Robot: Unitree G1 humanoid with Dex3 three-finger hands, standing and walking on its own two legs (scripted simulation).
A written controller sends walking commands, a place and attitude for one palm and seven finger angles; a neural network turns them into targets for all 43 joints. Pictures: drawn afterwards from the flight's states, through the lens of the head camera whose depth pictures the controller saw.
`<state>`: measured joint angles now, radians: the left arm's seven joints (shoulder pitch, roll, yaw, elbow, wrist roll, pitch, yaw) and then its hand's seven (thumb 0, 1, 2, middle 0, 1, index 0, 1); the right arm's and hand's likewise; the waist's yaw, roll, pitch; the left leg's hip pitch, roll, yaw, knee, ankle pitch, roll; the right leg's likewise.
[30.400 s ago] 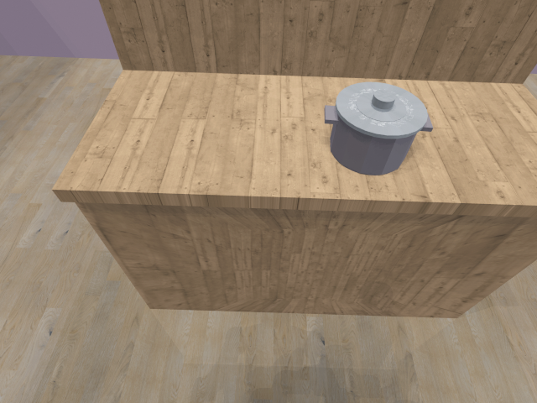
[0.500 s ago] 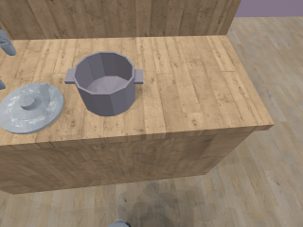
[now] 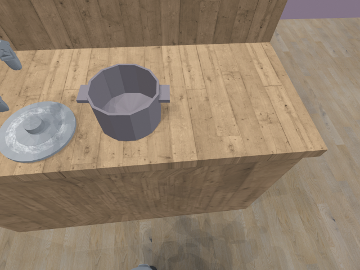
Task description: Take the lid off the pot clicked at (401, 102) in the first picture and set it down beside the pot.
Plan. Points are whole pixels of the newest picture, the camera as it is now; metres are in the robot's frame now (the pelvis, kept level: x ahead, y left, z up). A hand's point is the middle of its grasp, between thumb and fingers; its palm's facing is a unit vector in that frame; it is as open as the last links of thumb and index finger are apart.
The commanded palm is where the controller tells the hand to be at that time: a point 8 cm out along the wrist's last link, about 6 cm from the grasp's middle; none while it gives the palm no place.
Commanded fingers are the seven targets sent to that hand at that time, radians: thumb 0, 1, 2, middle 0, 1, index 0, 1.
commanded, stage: draw the hand back to the body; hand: left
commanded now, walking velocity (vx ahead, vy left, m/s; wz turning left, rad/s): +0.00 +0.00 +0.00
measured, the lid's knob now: (34, 124) +0.47 +0.35 +0.00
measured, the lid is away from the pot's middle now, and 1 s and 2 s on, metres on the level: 0.24 0.24 0.24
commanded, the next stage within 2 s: step back with the hand held close in 1.98 s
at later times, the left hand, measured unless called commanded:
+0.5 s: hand (14, 79) +0.42 +0.27 +0.19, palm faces +0.43 -0.87 -0.26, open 10.8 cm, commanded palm +0.36 +0.32 +0.22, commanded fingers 0.00 0.25 0.64 -0.29 -0.77 -0.29 -0.77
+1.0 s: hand (14, 113) +0.35 +0.25 +0.20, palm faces +0.50 -0.82 -0.26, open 8.6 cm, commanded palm +0.29 +0.28 +0.21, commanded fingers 0.00 0.79 0.86 -0.21 -0.38 -0.21 -0.38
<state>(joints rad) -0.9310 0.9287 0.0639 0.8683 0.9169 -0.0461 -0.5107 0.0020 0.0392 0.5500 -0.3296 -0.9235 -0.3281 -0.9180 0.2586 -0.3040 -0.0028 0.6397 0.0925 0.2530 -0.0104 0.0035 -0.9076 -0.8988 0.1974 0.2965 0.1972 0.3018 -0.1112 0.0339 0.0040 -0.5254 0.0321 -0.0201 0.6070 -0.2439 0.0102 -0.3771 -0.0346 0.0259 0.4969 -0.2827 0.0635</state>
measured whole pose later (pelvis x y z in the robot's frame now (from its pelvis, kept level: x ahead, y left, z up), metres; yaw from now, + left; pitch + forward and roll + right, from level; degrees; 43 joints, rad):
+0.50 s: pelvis +0.01 -0.02 +0.01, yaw -1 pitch +1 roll -1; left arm -0.54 0.54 0.35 0.51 -0.02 -0.04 0.05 0.00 0.08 0.57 -0.32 -0.89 -0.32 -0.88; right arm 0.20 -0.24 0.06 0.63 0.05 0.02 -0.06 0.01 -0.91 -0.90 0.20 0.30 0.20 0.30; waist -0.02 0.00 0.04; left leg -0.25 0.05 0.00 0.45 -0.22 -0.03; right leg -0.13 -0.02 0.04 0.38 -0.26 0.04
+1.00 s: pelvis +0.03 -0.05 +0.02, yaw -1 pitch -1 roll +0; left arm -0.11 0.42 0.41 0.08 -0.10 -0.04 0.10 0.01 0.58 0.77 -0.25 -0.53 -0.25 -0.52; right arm 0.15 -0.26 -0.01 0.68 0.03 -0.03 -0.07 0.01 -0.91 -0.90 0.20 0.30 0.20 0.30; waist 0.04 0.05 0.03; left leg -0.14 0.08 0.00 0.37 -0.21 -0.04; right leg -0.05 0.00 0.04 0.35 -0.28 0.01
